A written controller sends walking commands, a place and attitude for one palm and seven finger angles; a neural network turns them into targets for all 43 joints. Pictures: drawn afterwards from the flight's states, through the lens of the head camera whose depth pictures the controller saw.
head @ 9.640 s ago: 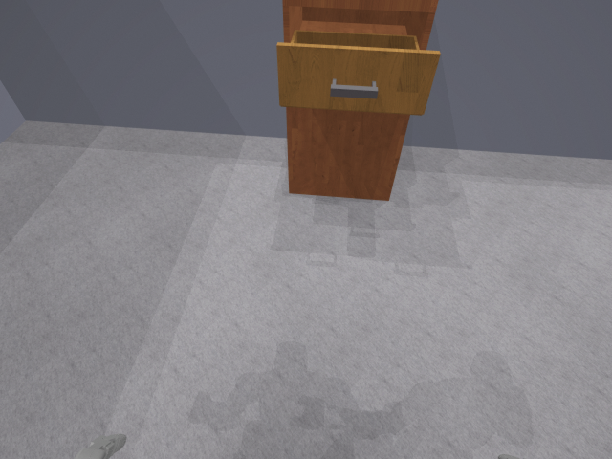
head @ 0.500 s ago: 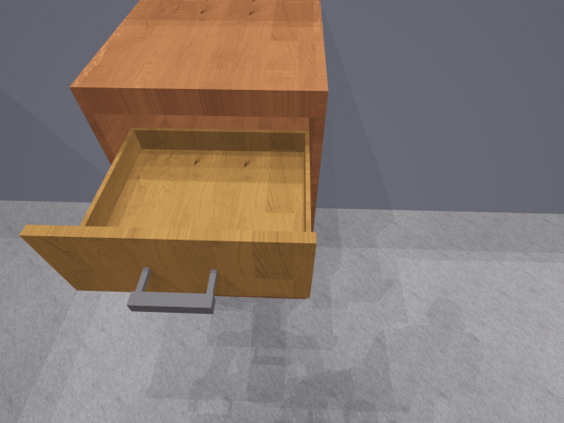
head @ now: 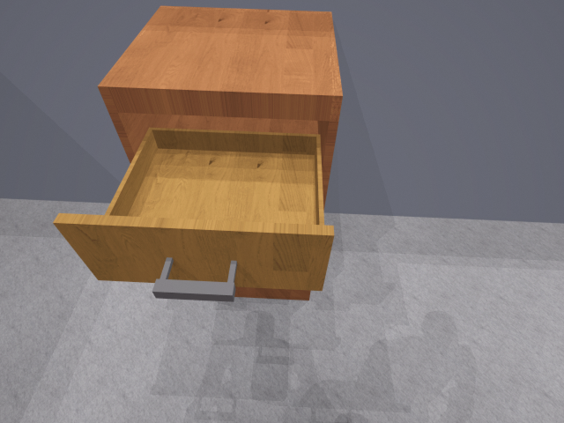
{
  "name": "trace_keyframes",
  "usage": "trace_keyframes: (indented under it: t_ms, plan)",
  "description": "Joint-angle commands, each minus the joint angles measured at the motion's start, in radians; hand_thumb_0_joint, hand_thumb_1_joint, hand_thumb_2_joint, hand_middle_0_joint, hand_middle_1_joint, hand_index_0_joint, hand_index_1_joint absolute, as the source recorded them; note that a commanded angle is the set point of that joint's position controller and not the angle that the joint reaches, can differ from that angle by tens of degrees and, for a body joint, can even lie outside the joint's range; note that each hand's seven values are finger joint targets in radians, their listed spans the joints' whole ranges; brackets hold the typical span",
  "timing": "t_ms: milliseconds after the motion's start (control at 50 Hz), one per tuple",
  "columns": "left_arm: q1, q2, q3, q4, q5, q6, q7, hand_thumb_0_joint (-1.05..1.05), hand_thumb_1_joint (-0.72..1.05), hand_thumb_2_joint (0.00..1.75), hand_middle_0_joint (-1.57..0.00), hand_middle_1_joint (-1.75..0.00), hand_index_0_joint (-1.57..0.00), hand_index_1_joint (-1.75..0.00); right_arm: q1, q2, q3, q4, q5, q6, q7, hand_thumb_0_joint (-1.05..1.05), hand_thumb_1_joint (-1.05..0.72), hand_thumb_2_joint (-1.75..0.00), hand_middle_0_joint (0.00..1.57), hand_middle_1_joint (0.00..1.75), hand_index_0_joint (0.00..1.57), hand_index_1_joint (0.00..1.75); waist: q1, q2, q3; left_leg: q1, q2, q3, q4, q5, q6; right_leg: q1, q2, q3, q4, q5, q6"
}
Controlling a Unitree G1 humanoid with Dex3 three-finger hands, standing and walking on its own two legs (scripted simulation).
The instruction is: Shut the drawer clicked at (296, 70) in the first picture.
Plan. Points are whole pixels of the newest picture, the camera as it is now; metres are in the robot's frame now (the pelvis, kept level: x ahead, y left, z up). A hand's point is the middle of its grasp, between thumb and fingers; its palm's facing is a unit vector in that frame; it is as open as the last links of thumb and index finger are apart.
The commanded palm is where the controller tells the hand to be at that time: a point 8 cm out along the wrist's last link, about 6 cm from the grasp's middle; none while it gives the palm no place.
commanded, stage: look again from close up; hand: left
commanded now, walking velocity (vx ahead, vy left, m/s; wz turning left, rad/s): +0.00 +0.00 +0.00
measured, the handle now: (197, 278) +0.34 +0.16 -0.04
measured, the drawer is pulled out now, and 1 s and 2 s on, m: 0.30 0.28 0.28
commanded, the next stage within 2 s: raise the hand and make a fist in 0.60 s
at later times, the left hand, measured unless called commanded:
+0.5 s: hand out of the picture +0.03 +0.14 -0.17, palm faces -0.01 -0.99 -0.17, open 7.3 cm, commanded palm none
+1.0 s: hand (200, 383) +0.18 +0.13 -0.04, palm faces +0.14 -0.99 -0.03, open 6.8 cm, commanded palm +0.13 +0.18 -0.04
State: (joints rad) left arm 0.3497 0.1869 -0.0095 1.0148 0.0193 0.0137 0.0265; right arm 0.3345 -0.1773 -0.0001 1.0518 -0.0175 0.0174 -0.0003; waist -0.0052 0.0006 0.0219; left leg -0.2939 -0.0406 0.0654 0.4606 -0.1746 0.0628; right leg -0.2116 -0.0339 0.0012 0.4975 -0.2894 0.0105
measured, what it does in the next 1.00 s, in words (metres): stands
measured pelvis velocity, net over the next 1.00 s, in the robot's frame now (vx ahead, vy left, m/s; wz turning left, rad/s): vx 0.01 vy -0.04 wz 0.02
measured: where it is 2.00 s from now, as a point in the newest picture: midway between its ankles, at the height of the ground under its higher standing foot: outside the picture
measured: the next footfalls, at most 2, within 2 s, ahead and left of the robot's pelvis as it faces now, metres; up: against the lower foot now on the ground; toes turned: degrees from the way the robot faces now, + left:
none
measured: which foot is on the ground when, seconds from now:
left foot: down 0.00-1.00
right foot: down 0.00-1.00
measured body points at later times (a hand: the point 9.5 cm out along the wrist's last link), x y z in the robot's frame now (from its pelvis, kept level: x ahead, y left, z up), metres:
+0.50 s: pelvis +0.03 -0.02 +0.00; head +0.04 -0.01 +0.45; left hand +0.03 +0.19 -0.16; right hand +0.04 -0.25 -0.15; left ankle +0.05 +0.08 -0.74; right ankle -0.02 -0.14 -0.74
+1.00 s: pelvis +0.01 -0.04 -0.03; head +0.03 -0.05 +0.42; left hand +0.17 +0.18 -0.04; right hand +0.19 -0.30 -0.11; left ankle +0.05 +0.08 -0.74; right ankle -0.01 -0.14 -0.74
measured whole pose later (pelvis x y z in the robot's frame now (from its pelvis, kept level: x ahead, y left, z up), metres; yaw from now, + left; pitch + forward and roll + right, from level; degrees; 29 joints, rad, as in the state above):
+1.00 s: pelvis +0.01 -0.04 -0.03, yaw +1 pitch +8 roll +1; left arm 0.51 0.13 0.06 0.17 -0.19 -0.37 -0.09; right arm 0.19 -0.25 -0.05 0.68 0.00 -0.26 -0.02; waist -0.02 0.01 -0.12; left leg -0.60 0.00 0.03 0.79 -0.33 0.00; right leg -0.51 0.00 -0.04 0.84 -0.47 -0.03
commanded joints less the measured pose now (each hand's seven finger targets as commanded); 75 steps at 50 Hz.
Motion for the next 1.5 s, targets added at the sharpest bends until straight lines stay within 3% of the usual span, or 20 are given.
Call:
trace_keyframes:
  t_ms: [0,300,660,680,700,720,740,760,780,820,860,900,920,1000,1040,1080,1160,1280,1340,1480]
  plan:
    - [0.045,0.081,0.010,-0.020,-0.005,-0.029,0.011,0.00,0.90,0.90,-0.20,-0.30,-0.20,-0.30,0.001,-0.100,-0.021,-0.043,0.009,-0.035,-0.010,0.00,-0.90,-0.90,0.20,0.30,0.20,0.30,0.007,0.012,0.040,0.029,0.135,-0.184,-0.162,-0.241,-0.003,-0.076,-0.046,0.073,-0.123,-0.101,-0.049]
    - [0.069,0.051,-0.003,0.055,-0.008,-0.042,0.022,0.00,0.90,0.90,-0.20,-0.30,-0.20,-0.30,0.001,-0.064,-0.006,0.027,0.016,-0.054,-0.024,0.00,-0.90,-0.90,0.20,0.30,0.20,0.30,0.006,-0.016,0.023,0.138,0.135,-0.121,-0.078,0.122,-0.011,-0.026,-0.066,0.076,-0.124,0.149,-0.036]
    - [0.037,0.062,0.002,0.048,-0.010,-0.041,0.021,0.00,0.90,0.90,-0.20,-0.30,-0.20,-0.30,-0.013,-0.067,-0.004,0.046,0.015,-0.054,-0.030,0.00,-0.90,-0.90,0.20,0.30,0.20,0.30,0.007,-0.013,0.025,0.170,0.141,-0.112,-0.081,0.195,-0.019,0.016,-0.068,0.074,-0.138,0.233,-0.037]
    - [0.070,0.083,0.012,0.069,0.012,-0.064,0.055,0.00,0.90,0.90,-0.20,-0.30,-0.20,-0.30,-0.083,-0.104,-0.007,-0.025,0.016,-0.058,-0.022,0.00,-0.90,-0.90,0.20,0.30,0.20,0.30,0.021,-0.043,0.066,0.072,0.146,-0.100,0.121,0.279,-0.045,-0.007,-0.101,0.105,-0.148,0.513,-0.019]
    - [-0.623,0.298,0.129,-1.484,-0.192,-0.262,0.047,0.00,0.90,0.90,-0.22,-0.32,-0.22,-0.32,-0.045,-0.272,-0.047,-0.366,0.063,-0.194,-0.061,0.00,-0.90,-0.90,0.20,0.30,0.20,0.30,-0.093,0.152,-0.455,0.385,0.044,-0.084,-0.003,0.351,-0.030,0.036,-0.007,-0.015,-0.024,0.472,-0.037]
    - [-0.180,0.206,0.117,-1.223,-0.115,-0.206,0.082,0.00,0.90,0.90,-0.24,-0.34,-0.24,-0.34,-0.137,-0.162,-0.005,-0.311,0.049,-0.296,-0.093,0.00,-0.90,-0.90,0.20,0.30,0.20,0.30,0.024,0.312,-0.440,0.488,0.101,-0.070,-0.036,0.499,-0.026,-0.012,0.031,-0.040,0.047,0.237,-0.054]
    - [-0.120,0.138,0.053,-1.138,-0.128,-0.159,0.131,0.00,0.90,0.90,-0.26,-0.37,-0.26,-0.37,-0.131,-0.174,-0.025,-0.255,0.044,-0.334,-0.089,0.00,-0.90,-0.90,0.20,0.30,0.20,0.30,-0.012,0.254,-0.365,0.367,0.100,-0.081,-0.020,0.447,-0.066,-0.060,0.034,-0.072,0.051,0.079,-0.042]
    - [0.153,-0.101,-0.082,-0.895,-0.123,-0.062,0.119,0.00,0.90,0.90,-0.28,-0.39,-0.28,-0.39,-0.091,-0.132,-0.023,-0.239,0.058,-0.334,-0.069,0.00,-0.90,-0.90,0.20,0.30,0.20,0.30,-0.030,0.143,-0.201,0.265,0.103,-0.093,-0.024,0.339,-0.045,-0.136,0.028,-0.085,0.047,0.041,-0.031]
    - [-0.011,-0.093,-0.090,-1.108,-0.172,-0.092,0.095,0.00,0.90,0.90,-0.30,-0.41,-0.30,-0.41,-0.105,-0.176,-0.028,-0.319,0.062,-0.333,-0.063,0.00,-0.90,-0.90,0.20,0.30,0.20,0.30,-0.036,0.076,-0.109,0.159,0.095,-0.117,-0.010,0.217,-0.043,-0.136,0.022,-0.102,0.031,0.078,-0.026]
    - [0.024,-0.027,-0.027,-1.060,-0.151,-0.184,0.058,0.00,0.90,0.90,-0.34,-0.45,-0.34,-0.45,-0.132,-0.198,-0.054,-0.371,0.036,-0.350,-0.065,0.00,-0.90,-0.90,0.20,0.30,0.20,0.30,-0.069,-0.072,-0.024,0.033,0.059,-0.108,0.086,0.056,-0.030,-0.248,0.036,-0.111,0.012,0.059,-0.020]
    - [0.273,-0.077,-0.003,-0.901,-0.166,-0.272,-0.013,0.00,0.90,0.90,-0.38,-0.50,-0.38,-0.50,-0.160,-0.190,-0.070,-0.425,0.023,-0.340,-0.044,0.00,-0.90,-0.90,0.20,0.30,0.20,0.30,-0.010,-0.262,-0.043,-0.095,0.051,-0.100,0.173,0.049,-0.042,-0.309,0.048,-0.125,0.092,0.068,-0.019]
    - [0.417,-0.076,0.046,-0.856,-0.213,-0.394,-0.129,0.00,0.90,0.90,-0.42,-0.54,-0.42,-0.54,-0.223,-0.181,-0.081,-0.483,0.022,-0.323,-0.025,0.00,-0.90,-0.90,0.20,0.30,0.20,0.30,0.045,-0.344,-0.065,-0.248,0.042,-0.075,0.247,0.000,-0.058,-0.350,0.043,-0.110,0.189,0.097,-0.014]
    - [0.407,-0.060,0.061,-0.869,-0.225,-0.447,-0.170,0.00,0.90,0.90,-0.44,-0.56,-0.44,-0.56,-0.234,-0.186,-0.084,-0.511,0.022,-0.324,-0.020,0.00,-0.90,-0.90,0.20,0.30,0.20,0.30,0.049,-0.335,-0.105,-0.306,0.035,-0.068,0.292,-0.027,-0.059,-0.358,0.036,-0.086,0.232,0.105,-0.012]
    - [0.172,0.136,0.192,-1.250,-0.226,-0.678,-0.235,0.00,0.90,0.90,-0.52,-0.65,-0.52,-0.65,-0.219,-0.160,-0.093,-0.588,0.013,-0.340,-0.011,0.00,-0.90,-0.90,0.20,0.30,0.20,0.30,0.052,0.123,-0.380,-0.232,0.032,-0.041,0.424,0.023,-0.048,-0.408,0.033,-0.024,0.368,0.082,-0.042]
    - [0.084,0.199,0.233,-1.350,-0.225,-0.744,-0.225,0.00,0.90,0.90,-0.56,-0.69,-0.56,-0.69,-0.209,-0.154,-0.090,-0.575,0.011,-0.333,-0.015,0.00,-0.90,-0.90,0.20,0.30,0.20,0.30,0.021,0.172,-0.375,-0.266,0.042,-0.059,0.488,0.000,-0.042,-0.490,0.038,-0.009,0.400,0.037,-0.046]
    - [0.064,0.147,0.206,-1.330,-0.241,-0.780,-0.236,0.00,0.90,0.90,-0.60,-0.73,-0.60,-0.73,-0.234,-0.141,-0.083,-0.588,0.021,-0.321,-0.026,0.00,-0.90,-0.90,0.20,0.30,0.20,0.30,-0.012,0.123,-0.295,-0.362,0.047,-0.073,0.538,-0.093,-0.035,-0.559,0.037,0.019,0.398,-0.067,-0.048]
    - [0.049,0.111,0.165,-1.217,-0.296,-0.661,-0.316,0.00,0.90,0.90,-0.68,-0.82,-0.68,-0.82,-0.231,-0.166,-0.064,-0.627,0.051,-0.304,-0.048,0.00,-0.90,-0.90,0.20,0.30,0.20,0.30,-0.052,0.009,-0.211,-0.482,0.045,-0.068,0.583,-0.249,-0.029,-0.563,0.008,0.128,0.273,-0.299,-0.018]
    - [0.074,0.207,0.246,-1.248,-0.343,-0.373,-0.406,0.00,0.90,0.90,-0.80,-0.95,-0.80,-0.95,-0.218,-0.171,-0.045,-0.681,0.075,-0.274,-0.097,0.00,-0.90,-0.90,0.20,0.30,0.20,0.30,-0.011,-0.034,-0.302,-0.431,0.038,-0.088,0.533,-0.191,-0.018,-0.362,-0.036,0.189,0.196,-0.152,0.047]
    - [0.120,0.233,0.342,-1.250,-0.352,-0.351,-0.348,0.00,0.90,0.90,-0.86,-1.01,-0.86,-1.01,-0.232,-0.153,-0.045,-0.660,0.064,-0.267,-0.103,0.00,-0.90,-0.90,0.20,0.30,0.20,0.30,0.018,-0.070,-0.281,-0.406,0.047,-0.105,0.492,-0.130,-0.028,-0.330,-0.026,0.136,0.220,-0.027,0.046]
    - [0.244,0.123,0.249,-1.275,-0.323,-0.444,-0.305,0.00,0.90,0.90,-1.00,-1.17,-1.00,-1.17,-0.203,-0.148,-0.062,-0.640,0.060,-0.298,-0.075,0.00,-0.90,-0.90,0.20,0.30,0.20,0.30,0.017,-0.042,-0.245,-0.333,0.044,-0.094,0.426,-0.063,-0.031,-0.351,-0.004,0.043,0.260,0.084,0.028]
